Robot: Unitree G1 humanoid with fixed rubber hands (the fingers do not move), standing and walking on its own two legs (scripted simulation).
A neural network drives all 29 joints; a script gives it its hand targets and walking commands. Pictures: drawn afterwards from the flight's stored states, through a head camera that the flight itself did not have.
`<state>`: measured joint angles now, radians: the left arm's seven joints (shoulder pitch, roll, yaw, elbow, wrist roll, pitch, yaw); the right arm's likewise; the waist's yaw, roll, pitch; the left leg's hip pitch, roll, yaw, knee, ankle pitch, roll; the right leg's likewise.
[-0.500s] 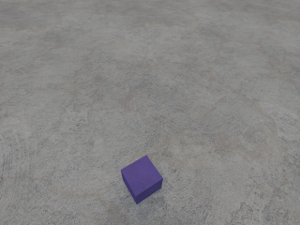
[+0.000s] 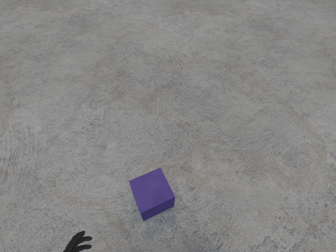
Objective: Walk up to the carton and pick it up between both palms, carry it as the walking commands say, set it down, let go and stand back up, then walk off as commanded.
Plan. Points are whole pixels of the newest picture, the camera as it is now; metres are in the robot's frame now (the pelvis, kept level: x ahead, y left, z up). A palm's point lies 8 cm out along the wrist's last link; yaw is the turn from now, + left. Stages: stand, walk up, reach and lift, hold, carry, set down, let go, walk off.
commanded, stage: walk up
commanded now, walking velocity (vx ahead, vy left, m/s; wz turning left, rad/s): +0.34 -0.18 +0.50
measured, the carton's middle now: (152, 194) +0.51 +0.05 -0.69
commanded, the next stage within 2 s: stand in 1.84 s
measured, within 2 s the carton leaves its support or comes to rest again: neither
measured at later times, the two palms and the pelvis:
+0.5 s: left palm out of the picture -0.02 +0.14 -0.14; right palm (240, 171) +0.35 -0.24 -0.11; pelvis +0.12 -0.07 -0.01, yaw +11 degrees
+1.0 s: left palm out of the picture +0.10 +0.23 -0.11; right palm (262, 192) +0.28 -0.29 -0.12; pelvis +0.13 -0.06 +0.00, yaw +16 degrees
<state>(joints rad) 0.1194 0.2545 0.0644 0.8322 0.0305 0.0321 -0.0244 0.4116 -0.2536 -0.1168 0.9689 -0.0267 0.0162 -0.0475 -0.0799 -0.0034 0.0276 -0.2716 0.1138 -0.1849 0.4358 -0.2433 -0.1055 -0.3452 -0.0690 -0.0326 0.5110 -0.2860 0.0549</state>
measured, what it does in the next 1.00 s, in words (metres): walks ahead, turning left: left foot, then right foot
